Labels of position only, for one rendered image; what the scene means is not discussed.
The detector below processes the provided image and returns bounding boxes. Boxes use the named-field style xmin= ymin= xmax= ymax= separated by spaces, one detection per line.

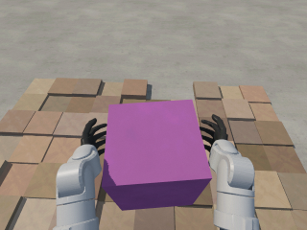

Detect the robot left hand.
xmin=81 ymin=118 xmax=107 ymax=156

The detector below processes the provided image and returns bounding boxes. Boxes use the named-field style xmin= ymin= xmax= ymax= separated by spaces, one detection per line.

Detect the robot left forearm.
xmin=52 ymin=144 xmax=102 ymax=230

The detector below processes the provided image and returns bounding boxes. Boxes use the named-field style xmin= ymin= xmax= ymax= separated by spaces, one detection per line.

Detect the robot right hand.
xmin=200 ymin=114 xmax=228 ymax=152

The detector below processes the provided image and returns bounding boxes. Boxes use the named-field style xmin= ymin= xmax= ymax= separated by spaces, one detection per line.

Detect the carton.
xmin=102 ymin=99 xmax=212 ymax=211

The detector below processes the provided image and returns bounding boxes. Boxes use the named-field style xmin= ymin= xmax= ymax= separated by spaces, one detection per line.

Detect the robot right forearm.
xmin=208 ymin=139 xmax=260 ymax=230

